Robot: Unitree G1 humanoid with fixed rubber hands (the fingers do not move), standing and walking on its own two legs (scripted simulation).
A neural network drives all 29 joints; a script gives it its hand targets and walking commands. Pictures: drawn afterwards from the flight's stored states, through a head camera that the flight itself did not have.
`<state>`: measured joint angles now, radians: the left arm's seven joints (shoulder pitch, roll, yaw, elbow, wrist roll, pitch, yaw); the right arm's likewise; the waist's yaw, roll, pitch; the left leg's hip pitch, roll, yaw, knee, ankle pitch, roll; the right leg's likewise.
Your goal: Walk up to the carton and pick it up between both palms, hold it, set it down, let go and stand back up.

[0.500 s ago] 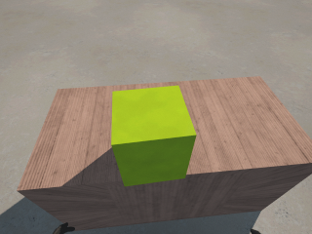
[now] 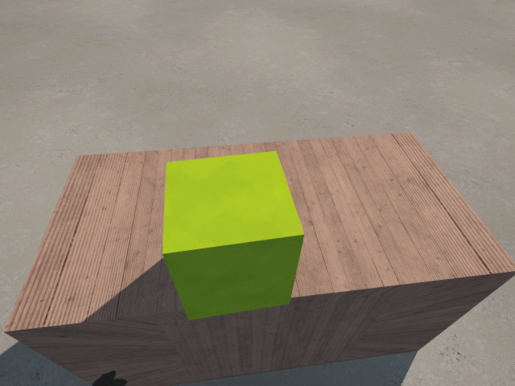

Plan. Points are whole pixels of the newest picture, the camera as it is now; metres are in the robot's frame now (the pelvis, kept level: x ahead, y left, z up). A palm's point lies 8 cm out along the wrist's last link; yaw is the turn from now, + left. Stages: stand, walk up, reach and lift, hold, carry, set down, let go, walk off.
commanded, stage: walk up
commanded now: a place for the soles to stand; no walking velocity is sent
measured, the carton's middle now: (231, 237) +0.41 +0.05 -0.03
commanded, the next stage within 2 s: reach and lift in 0.52 s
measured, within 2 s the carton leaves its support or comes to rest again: neither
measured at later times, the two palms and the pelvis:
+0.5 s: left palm out of the picture +0.12 +0.26 -0.10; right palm out of the picture +0.07 -0.27 -0.10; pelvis +0.01 +0.00 +0.00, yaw +0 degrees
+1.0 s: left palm out of the picture +0.16 +0.23 -0.08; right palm out of the picture +0.14 -0.24 -0.08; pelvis -0.01 +0.00 +0.00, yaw +6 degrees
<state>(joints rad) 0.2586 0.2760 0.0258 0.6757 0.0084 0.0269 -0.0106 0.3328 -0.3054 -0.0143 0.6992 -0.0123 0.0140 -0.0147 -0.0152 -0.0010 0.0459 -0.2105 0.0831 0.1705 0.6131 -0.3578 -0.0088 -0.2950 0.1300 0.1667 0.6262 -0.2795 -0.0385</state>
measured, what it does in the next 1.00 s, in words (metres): stands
